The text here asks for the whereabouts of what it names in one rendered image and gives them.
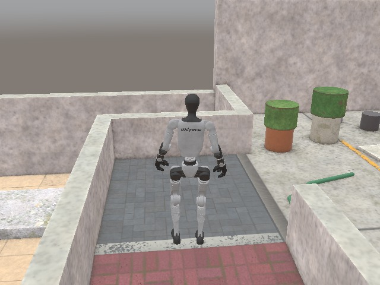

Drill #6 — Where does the right robot upper arm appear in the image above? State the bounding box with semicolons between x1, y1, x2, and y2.
204;120;220;154

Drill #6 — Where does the humanoid robot head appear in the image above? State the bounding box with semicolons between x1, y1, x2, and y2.
181;94;202;122

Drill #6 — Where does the right robot foot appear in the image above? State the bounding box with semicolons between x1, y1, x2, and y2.
195;230;204;245

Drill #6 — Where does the left robot hand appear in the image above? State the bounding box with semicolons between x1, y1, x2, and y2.
155;159;169;171

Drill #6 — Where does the right robot forearm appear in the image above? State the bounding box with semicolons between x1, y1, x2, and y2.
214;145;225;167

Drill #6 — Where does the left robot forearm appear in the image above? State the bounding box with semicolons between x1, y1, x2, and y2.
156;142;167;162

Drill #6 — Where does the right robot hand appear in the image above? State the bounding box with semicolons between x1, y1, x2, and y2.
213;164;227;178

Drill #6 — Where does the left robot upper arm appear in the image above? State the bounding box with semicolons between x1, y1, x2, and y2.
161;119;179;151

